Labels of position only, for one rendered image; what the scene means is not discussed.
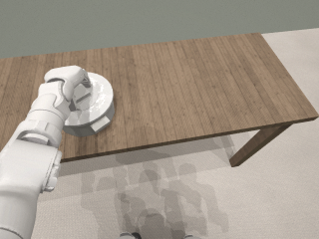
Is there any table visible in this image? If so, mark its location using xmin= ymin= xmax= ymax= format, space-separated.
xmin=0 ymin=32 xmax=319 ymax=167

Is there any robot left upper arm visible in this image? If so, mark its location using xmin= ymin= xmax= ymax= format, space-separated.
xmin=0 ymin=139 xmax=63 ymax=239

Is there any left robot shin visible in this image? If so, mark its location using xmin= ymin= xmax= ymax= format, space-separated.
xmin=120 ymin=232 xmax=134 ymax=237

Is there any knob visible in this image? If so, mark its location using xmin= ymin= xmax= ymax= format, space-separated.
xmin=73 ymin=84 xmax=91 ymax=104

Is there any left robot forearm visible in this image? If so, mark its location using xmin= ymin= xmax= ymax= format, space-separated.
xmin=0 ymin=76 xmax=75 ymax=167

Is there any lid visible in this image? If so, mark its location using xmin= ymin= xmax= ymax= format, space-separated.
xmin=64 ymin=72 xmax=114 ymax=127

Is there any left robot hand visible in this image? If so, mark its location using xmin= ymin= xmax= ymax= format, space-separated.
xmin=44 ymin=65 xmax=91 ymax=112

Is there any pot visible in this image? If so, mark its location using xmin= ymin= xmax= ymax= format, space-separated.
xmin=63 ymin=101 xmax=115 ymax=137

